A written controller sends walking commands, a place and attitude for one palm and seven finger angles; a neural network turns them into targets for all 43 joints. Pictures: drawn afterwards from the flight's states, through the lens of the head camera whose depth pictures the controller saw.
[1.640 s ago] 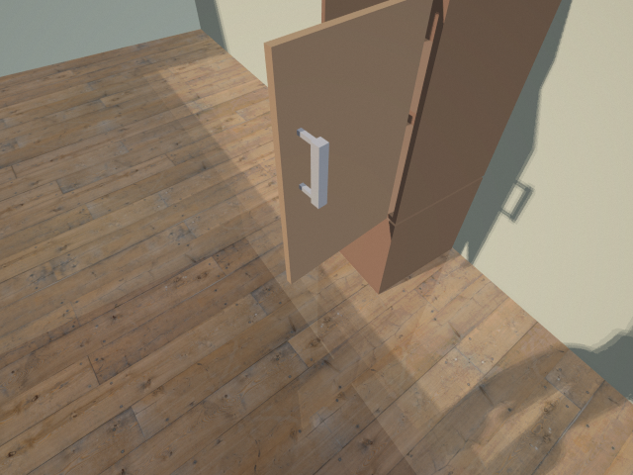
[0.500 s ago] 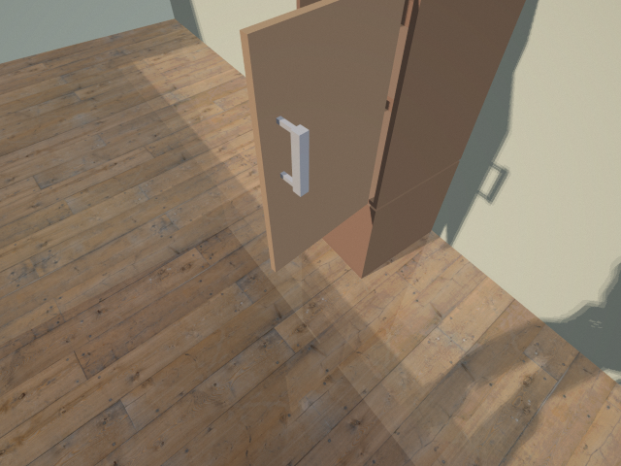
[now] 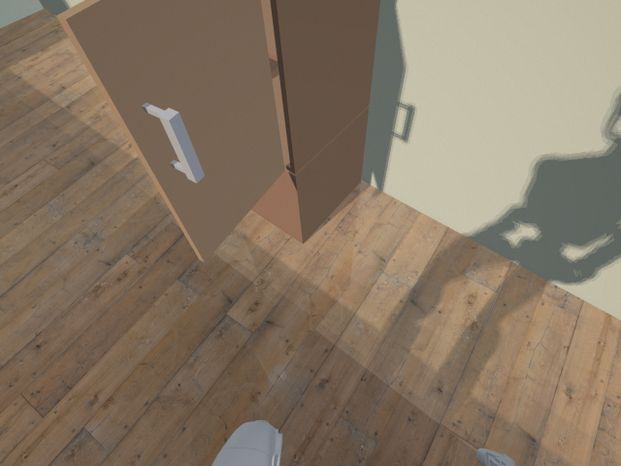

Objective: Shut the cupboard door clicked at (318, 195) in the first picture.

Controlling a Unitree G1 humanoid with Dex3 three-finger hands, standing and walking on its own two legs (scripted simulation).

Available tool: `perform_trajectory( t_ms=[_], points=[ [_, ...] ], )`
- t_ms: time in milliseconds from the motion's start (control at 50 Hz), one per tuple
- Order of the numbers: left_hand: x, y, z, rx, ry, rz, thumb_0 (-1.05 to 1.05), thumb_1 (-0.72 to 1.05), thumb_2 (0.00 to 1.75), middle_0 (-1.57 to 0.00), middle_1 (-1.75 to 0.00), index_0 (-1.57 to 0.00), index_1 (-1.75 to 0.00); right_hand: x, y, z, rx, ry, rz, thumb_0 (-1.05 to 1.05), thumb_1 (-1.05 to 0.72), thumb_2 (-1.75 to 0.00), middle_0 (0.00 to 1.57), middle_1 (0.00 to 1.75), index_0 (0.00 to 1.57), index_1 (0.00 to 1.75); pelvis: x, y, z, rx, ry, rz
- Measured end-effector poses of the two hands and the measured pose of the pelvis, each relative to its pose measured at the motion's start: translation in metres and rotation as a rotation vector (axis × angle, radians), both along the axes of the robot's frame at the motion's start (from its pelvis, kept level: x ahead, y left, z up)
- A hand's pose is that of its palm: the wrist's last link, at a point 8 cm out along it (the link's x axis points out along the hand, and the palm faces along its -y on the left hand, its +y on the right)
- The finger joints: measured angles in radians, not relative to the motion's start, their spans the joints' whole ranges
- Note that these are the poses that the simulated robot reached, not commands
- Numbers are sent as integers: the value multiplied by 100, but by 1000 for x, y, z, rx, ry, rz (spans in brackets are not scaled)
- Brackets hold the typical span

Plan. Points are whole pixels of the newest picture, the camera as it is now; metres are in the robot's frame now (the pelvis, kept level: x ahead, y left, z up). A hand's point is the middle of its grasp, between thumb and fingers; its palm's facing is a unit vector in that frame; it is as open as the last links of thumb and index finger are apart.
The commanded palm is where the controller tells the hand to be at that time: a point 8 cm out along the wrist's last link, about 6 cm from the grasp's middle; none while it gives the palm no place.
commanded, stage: walk around to get in front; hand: left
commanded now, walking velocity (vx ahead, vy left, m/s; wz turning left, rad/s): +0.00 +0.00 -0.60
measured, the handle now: (174, 144) +0.57 +0.29 +0.03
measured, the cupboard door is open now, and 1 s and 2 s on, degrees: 96 96 96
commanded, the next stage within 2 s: none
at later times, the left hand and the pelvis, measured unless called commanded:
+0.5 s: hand (152, 448) +0.14 +0.27 -0.18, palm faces -0.21 -0.96 -0.21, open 7.4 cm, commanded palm none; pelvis +0.01 +0.07 +0.00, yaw -17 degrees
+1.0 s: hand (251, 411) +0.20 +0.12 -0.16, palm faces -0.59 -0.77 -0.26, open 7.4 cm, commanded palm none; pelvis -0.01 +0.03 +0.00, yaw -36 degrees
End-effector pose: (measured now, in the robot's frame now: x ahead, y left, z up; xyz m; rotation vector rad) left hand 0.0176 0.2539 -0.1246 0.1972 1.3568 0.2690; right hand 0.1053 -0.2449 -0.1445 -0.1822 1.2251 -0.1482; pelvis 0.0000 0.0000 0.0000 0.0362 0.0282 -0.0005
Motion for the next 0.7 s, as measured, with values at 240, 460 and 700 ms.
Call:
perform_trajectory(
  t_ms=[240,460,700],
  points=[
    [24,11,-16,-72,6,-98,0,91,89,-20,-30,-20,-30,30,21,25,-36,-136,-58,0,-91,-90,20,30,20,30,7,25,-1,-32,6,-121],
    [103,60,-28,-93,-47,-272,1,91,89,-20,-30,-20,-30,-40,56,37,-107,-80,-174,0,-91,-90,20,30,20,30,12,66,0,-84,1,-264],
    [196,8,-8,-101,-127,-560,0,92,90,-19,-30,-19,-30,-188,68,26,-67,129,-475,0,-91,-90,20,30,20,30,8,63,3,-77,12,-445]
  ],
)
